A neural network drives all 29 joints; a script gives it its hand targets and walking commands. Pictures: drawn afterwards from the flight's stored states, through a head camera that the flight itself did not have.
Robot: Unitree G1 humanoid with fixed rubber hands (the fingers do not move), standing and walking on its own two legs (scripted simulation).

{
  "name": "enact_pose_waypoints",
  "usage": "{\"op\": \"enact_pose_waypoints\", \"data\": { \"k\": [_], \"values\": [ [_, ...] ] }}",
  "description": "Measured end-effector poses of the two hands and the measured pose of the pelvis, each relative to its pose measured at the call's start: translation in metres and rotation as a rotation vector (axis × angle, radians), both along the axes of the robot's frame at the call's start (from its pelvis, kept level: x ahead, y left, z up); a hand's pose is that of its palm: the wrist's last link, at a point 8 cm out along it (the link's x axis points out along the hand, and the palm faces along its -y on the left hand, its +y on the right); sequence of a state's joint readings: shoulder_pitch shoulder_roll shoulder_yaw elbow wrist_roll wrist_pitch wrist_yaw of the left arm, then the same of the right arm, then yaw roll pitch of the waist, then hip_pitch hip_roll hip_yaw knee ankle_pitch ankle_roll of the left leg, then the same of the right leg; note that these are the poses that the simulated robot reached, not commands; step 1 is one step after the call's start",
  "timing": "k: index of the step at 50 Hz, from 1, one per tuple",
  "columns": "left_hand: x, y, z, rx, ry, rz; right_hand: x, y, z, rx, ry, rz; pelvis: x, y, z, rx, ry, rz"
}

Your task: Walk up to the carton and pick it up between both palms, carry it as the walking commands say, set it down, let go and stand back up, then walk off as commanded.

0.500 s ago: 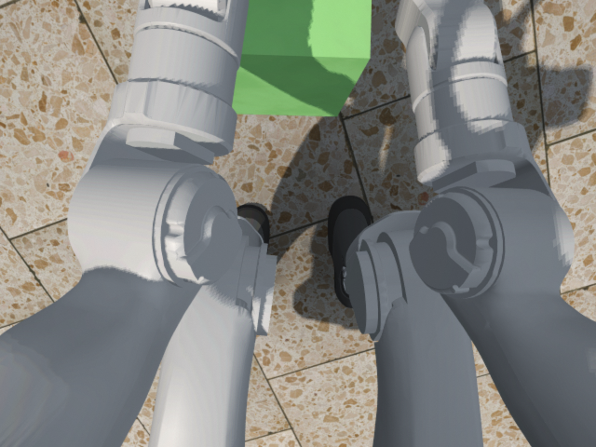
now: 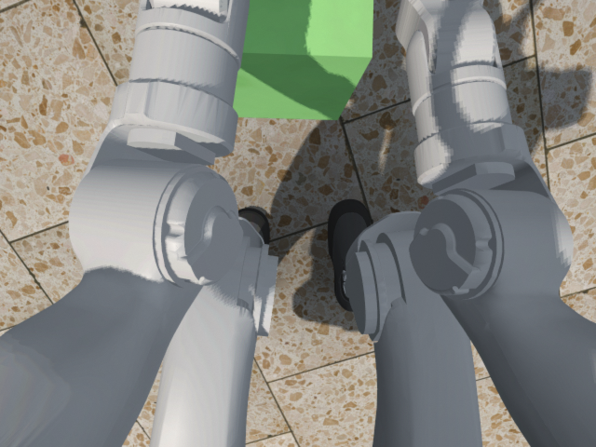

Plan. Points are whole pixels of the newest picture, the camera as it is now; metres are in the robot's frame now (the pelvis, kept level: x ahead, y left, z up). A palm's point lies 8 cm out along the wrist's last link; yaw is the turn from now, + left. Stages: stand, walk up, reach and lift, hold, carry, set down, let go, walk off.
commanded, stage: set down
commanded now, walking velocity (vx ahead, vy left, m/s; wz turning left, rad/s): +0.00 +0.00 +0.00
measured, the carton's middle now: out of the picture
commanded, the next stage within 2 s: none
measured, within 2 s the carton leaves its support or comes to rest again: rests again in 1.44 s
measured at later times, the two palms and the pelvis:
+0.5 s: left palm out of the picture +0.61 +0.04 -0.15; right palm out of the picture +0.55 -0.13 -0.22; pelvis +0.01 +0.00 -0.01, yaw +0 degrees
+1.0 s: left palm out of the picture +0.60 +0.05 -0.15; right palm out of the picture +0.52 -0.19 -0.22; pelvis +0.00 +0.00 -0.04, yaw -1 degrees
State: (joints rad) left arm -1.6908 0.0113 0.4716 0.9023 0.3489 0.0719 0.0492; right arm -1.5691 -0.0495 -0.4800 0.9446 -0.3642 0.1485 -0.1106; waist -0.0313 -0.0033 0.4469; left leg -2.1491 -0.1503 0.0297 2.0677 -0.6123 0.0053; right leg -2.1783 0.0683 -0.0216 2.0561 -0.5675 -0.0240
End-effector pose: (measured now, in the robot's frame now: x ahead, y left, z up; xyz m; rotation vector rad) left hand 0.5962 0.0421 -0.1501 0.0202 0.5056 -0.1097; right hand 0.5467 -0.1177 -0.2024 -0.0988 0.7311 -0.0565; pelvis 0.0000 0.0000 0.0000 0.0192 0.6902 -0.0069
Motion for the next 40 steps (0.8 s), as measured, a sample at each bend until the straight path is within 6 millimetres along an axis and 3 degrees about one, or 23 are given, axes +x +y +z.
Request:
{"op": "enact_pose_waypoints", "data": {
  "k": [21, 40],
  "values": [
    [0.011, 0.000, -0.004, -0.009, -0.034, -0.004, 0.000, -0.004, -0.017, -0.009, 0.036, 0.018, 0.010, 0.000, -0.006, -0.004, 0.003, 0.001],
    [0.011, 0.001, -0.004, 0.016, -0.053, -0.047, -0.016, -0.071, -0.023, 0.004, 0.012, -0.159, 0.006, -0.001, -0.025, -0.006, -0.051, -0.010]
  ]
}}
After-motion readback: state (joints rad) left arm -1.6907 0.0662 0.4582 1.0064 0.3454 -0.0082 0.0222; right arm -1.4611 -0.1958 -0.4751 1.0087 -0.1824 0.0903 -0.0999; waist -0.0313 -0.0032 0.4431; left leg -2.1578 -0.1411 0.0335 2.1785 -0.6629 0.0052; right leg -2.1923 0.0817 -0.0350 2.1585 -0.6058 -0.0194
